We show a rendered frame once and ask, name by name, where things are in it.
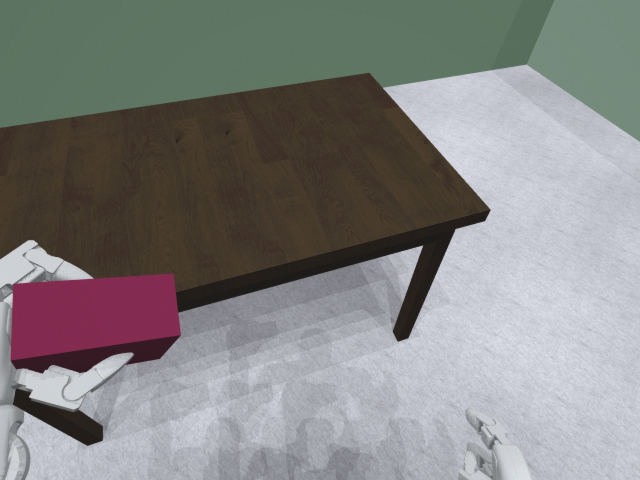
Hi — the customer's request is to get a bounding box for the robot right hand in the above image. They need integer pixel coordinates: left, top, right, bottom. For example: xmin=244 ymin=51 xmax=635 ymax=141
xmin=459 ymin=408 xmax=534 ymax=480

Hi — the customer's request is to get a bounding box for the robot left hand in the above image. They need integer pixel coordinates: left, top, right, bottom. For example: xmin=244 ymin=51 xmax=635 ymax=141
xmin=0 ymin=240 xmax=134 ymax=412

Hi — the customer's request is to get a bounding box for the table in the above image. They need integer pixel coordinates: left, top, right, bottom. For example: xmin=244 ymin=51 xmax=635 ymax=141
xmin=0 ymin=73 xmax=490 ymax=446

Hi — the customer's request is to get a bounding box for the sponge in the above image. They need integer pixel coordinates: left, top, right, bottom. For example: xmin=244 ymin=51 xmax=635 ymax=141
xmin=10 ymin=274 xmax=181 ymax=374

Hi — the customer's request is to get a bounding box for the robot left forearm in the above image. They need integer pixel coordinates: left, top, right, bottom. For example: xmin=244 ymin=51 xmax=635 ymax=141
xmin=0 ymin=405 xmax=30 ymax=480

